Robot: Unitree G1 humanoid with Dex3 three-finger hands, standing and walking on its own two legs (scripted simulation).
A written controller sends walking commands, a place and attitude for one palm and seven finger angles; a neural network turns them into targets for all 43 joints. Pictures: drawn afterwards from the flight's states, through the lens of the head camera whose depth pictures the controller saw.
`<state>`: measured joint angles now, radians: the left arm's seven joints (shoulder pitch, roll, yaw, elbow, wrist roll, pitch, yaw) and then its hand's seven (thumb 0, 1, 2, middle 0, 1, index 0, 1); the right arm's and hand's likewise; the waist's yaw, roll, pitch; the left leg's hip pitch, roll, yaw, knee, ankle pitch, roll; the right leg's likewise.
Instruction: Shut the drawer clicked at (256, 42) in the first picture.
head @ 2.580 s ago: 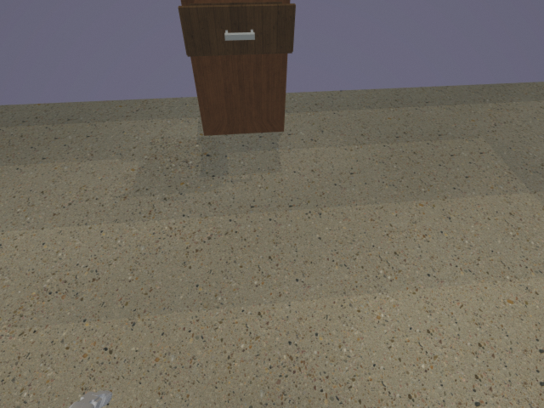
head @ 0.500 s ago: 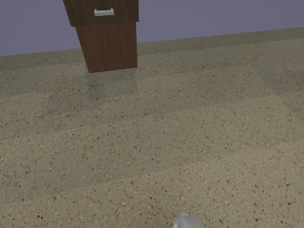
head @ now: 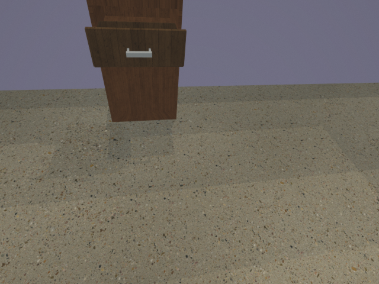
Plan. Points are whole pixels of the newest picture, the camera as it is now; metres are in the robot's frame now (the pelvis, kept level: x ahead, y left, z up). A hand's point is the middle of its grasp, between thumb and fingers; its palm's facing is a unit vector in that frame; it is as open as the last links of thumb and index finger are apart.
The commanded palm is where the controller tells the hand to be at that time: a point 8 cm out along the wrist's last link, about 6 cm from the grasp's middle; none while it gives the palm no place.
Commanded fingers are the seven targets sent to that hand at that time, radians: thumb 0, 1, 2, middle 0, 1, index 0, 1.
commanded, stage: walk to a spot facing it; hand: left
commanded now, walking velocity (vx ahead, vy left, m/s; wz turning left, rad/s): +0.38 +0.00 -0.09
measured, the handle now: (139, 52) +1.08 +0.30 -0.03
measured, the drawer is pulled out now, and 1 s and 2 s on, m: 0.30 0.30 0.30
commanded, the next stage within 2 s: turn to face it in 0.92 s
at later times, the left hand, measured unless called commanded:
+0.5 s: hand (153, 223) +0.31 +0.11 -0.15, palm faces -0.03 -0.97 -0.22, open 7.4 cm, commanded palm none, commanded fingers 0.00 0.90 0.90 -0.20 -0.30 -0.20 -0.30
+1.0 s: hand (153, 221) +0.33 +0.11 -0.18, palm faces +0.20 -0.97 -0.11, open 7.4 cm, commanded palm none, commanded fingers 0.00 0.90 0.90 -0.20 -0.30 -0.20 -0.30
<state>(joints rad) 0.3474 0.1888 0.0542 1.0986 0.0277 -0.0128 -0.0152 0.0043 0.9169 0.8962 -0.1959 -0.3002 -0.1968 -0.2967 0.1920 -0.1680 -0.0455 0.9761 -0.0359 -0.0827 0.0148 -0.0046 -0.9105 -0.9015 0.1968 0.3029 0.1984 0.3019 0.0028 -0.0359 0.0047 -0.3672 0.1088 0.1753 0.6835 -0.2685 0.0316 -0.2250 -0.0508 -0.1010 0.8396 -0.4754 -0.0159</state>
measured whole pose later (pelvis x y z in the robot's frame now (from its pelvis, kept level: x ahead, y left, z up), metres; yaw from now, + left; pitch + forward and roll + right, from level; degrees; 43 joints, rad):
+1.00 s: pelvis +0.44 -0.03 +0.00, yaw +6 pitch -3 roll -1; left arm 0.43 0.14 0.03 1.15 0.02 -0.03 0.00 0.01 0.91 0.90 -0.20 -0.30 -0.20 -0.30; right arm 0.11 -0.16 -0.03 0.97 -0.02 -0.06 0.01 0.00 -0.91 -0.90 0.20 0.30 0.20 0.30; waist 0.04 -0.03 0.09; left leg -0.39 0.04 0.16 0.67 -0.23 0.10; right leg -0.23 -0.10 -0.13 1.09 -0.47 0.01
